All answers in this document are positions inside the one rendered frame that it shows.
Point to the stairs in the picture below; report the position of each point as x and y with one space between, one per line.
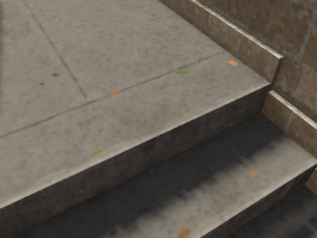
230 173

